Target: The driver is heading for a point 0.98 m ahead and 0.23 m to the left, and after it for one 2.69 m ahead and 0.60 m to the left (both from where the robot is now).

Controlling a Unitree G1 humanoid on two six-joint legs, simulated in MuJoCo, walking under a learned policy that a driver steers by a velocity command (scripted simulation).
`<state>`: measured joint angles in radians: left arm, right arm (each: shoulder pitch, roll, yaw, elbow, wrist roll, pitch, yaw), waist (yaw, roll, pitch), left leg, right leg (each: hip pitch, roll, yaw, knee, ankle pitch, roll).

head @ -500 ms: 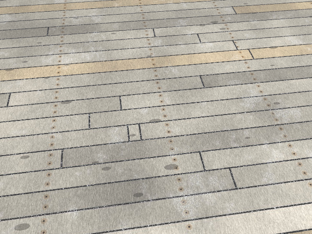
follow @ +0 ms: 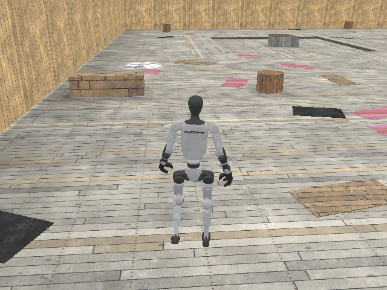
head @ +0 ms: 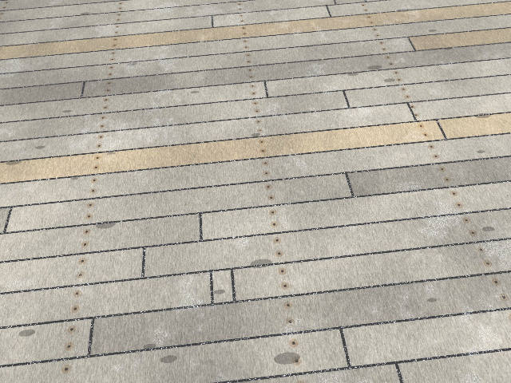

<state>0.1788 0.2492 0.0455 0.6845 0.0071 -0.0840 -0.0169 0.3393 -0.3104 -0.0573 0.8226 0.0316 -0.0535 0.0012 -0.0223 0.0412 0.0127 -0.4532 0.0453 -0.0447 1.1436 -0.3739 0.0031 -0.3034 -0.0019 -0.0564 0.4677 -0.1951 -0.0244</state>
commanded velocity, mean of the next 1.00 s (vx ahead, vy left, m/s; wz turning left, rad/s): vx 0.50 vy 0.00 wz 0.41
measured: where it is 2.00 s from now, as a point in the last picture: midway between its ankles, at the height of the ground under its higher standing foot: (188, 217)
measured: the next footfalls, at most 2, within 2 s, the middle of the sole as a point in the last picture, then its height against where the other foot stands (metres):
left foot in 0.36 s outside the picture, level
right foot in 0.86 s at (240, 321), level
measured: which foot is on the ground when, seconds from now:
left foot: up 0.00-0.34, down 0.36-0.86, up 0.88-1.00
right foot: down 0.00-0.38, up 0.40-0.84, down 0.86-1.00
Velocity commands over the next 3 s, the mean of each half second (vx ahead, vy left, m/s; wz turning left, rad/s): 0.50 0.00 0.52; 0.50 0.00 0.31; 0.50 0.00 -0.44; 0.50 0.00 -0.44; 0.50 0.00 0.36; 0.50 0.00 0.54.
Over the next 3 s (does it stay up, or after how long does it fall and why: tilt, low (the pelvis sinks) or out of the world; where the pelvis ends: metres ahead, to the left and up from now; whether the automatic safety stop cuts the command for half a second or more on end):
stays up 1.63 0.29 -0.01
